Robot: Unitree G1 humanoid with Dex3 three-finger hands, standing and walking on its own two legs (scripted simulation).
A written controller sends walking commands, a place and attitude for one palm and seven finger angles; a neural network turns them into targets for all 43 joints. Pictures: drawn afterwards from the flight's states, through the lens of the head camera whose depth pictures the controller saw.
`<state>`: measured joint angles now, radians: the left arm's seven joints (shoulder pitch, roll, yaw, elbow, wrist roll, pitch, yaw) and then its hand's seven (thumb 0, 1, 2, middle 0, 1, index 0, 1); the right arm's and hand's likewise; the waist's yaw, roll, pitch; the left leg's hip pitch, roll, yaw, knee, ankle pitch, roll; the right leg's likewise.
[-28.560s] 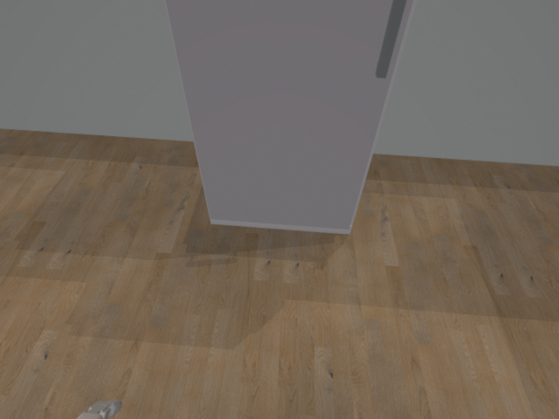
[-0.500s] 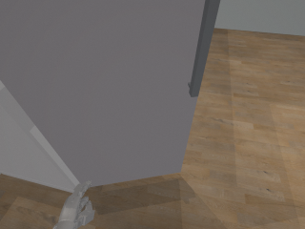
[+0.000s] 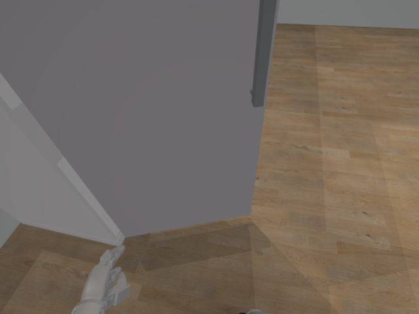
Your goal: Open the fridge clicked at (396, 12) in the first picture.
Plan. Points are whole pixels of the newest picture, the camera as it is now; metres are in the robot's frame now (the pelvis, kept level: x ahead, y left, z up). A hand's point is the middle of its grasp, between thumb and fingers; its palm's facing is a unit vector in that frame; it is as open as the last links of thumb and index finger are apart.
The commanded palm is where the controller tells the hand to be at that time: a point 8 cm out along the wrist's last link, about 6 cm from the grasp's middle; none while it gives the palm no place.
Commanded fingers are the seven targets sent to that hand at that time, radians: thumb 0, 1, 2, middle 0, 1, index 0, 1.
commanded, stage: step back with the hand held close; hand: right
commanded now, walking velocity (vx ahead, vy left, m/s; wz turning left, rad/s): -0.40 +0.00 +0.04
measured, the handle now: (261, 31) +0.62 -0.09 +0.23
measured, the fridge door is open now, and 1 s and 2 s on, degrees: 67 67 67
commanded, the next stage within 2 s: stop stepping back and stand still in 0.04 s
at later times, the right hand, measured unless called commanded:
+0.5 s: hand out of the picture +0.10 -0.31 +0.18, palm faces +0.50 +0.83 -0.24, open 7.4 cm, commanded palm +0.02 -0.33 +0.19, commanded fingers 0.00 -0.90 -0.90 0.20 0.30 0.20 0.30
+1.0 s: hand out of the picture +0.05 -0.31 +0.16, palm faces +0.46 +0.84 -0.29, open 7.4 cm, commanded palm -0.01 -0.35 +0.19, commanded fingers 0.00 -0.90 -0.90 0.20 0.30 0.20 0.30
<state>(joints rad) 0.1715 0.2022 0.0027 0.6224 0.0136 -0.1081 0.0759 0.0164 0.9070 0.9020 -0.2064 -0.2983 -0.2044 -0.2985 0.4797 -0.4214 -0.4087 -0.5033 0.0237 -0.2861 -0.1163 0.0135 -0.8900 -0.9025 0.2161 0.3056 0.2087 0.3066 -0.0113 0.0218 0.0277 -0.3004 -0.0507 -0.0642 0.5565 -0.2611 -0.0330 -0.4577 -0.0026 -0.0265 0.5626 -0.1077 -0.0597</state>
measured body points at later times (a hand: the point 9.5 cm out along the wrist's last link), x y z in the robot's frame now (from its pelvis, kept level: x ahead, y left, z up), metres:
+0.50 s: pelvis -0.13 -0.03 +0.00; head -0.16 -0.08 +0.44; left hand +0.02 +0.21 -0.07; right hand +0.06 -0.35 +0.19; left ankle -0.19 +0.10 -0.70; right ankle -0.05 -0.10 -0.73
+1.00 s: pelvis -0.16 -0.06 +0.00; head -0.19 -0.08 +0.45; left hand -0.03 +0.21 -0.07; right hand +0.02 -0.35 +0.18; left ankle -0.17 +0.05 -0.73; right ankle -0.14 -0.19 -0.73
